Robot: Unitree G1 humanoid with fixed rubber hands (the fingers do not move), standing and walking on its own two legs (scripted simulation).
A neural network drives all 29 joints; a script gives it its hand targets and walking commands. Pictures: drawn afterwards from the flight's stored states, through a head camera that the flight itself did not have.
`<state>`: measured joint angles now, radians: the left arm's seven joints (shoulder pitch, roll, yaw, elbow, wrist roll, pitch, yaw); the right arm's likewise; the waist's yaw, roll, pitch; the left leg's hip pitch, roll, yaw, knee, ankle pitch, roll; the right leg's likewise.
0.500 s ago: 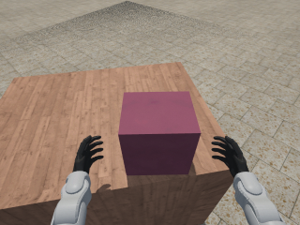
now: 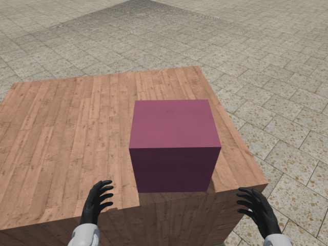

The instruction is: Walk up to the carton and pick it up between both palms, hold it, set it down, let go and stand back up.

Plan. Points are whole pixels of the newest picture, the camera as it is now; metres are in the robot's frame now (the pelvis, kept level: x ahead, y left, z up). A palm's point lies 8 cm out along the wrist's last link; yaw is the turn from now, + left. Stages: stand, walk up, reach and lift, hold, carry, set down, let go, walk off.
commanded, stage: set down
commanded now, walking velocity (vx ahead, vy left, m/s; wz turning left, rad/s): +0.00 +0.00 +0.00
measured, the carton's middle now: (172, 147) +0.41 +0.02 +0.02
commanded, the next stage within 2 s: none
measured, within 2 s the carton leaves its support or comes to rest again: neither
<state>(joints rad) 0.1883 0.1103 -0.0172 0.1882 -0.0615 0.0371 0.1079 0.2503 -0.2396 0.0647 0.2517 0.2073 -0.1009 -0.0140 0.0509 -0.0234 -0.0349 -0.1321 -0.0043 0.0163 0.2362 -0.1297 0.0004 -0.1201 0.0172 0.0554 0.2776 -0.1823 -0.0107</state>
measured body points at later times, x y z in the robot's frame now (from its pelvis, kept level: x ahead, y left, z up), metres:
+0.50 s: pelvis +0.00 +0.00 +0.00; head +0.01 +0.00 +0.45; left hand +0.18 +0.21 -0.03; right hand +0.18 -0.20 -0.04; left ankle -0.01 +0.12 -0.75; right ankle -0.02 -0.11 -0.75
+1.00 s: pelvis +0.00 +0.00 +0.00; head +0.03 +0.00 +0.45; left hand +0.16 +0.22 -0.07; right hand +0.15 -0.20 -0.07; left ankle -0.01 +0.12 -0.75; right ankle -0.02 -0.11 -0.75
